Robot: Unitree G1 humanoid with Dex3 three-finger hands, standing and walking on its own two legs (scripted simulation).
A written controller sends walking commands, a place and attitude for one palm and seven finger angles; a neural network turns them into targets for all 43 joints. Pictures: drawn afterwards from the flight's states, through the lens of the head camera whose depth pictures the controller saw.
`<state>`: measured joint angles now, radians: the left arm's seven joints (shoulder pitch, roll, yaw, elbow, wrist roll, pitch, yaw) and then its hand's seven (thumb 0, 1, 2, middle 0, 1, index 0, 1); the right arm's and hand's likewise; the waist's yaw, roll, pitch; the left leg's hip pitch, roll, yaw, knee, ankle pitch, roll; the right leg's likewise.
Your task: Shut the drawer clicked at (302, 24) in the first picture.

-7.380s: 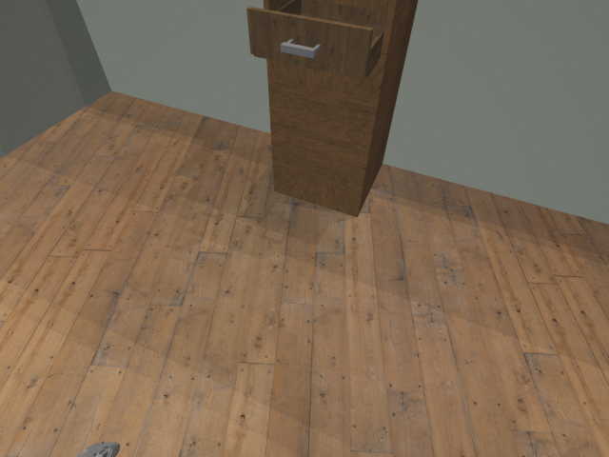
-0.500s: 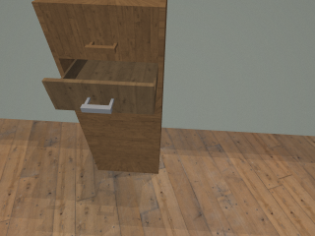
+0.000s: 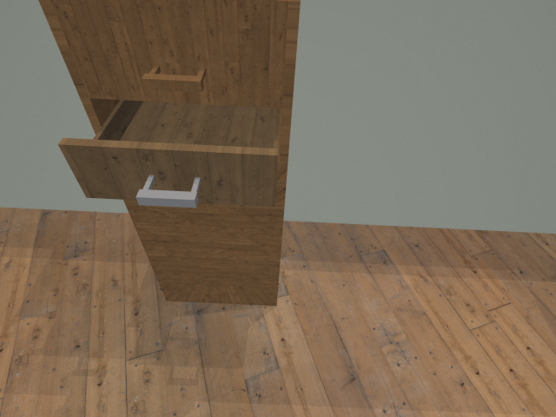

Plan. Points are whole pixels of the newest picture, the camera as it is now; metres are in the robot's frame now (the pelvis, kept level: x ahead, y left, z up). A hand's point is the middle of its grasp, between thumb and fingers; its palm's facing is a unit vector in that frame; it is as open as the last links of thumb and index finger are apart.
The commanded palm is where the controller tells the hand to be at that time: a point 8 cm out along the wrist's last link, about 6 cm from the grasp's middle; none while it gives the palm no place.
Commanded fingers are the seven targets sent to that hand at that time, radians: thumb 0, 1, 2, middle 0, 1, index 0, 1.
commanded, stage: come to a stop and stand still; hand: left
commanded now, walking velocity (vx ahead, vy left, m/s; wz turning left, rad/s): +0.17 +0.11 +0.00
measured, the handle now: (170, 190) +0.48 +0.23 +0.04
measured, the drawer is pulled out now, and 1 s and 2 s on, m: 0.15 0.15 0.15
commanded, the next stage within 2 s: look again from close up in 1.80 s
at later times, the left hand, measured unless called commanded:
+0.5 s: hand out of the picture +0.09 +0.18 -0.17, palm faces +0.10 -0.97 -0.20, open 7.3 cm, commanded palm none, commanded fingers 0.00 0.90 0.90 -0.20 -0.30 -0.20 -0.30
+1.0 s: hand out of the picture -0.03 +0.15 -0.16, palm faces +0.05 -0.98 -0.21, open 7.4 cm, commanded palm none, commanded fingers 0.00 0.90 0.90 -0.20 -0.30 -0.20 -0.30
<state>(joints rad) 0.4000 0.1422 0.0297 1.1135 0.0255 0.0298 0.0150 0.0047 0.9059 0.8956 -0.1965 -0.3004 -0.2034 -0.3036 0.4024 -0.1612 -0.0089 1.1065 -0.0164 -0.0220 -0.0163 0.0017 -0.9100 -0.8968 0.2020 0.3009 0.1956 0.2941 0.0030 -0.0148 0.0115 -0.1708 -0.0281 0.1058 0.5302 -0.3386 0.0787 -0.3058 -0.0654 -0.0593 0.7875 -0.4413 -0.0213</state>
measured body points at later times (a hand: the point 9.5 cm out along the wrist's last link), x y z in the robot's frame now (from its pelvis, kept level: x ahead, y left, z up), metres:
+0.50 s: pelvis +0.03 +0.01 +0.00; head +0.03 +0.01 +0.45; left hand +0.08 +0.24 -0.15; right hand +0.05 -0.21 -0.16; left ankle -0.02 +0.07 -0.73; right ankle +0.05 -0.11 -0.72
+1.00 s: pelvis +0.00 -0.02 +0.01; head +0.00 -0.04 +0.46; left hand -0.03 +0.20 -0.14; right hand +0.01 -0.24 -0.16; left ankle -0.02 +0.07 -0.73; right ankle +0.03 -0.12 -0.73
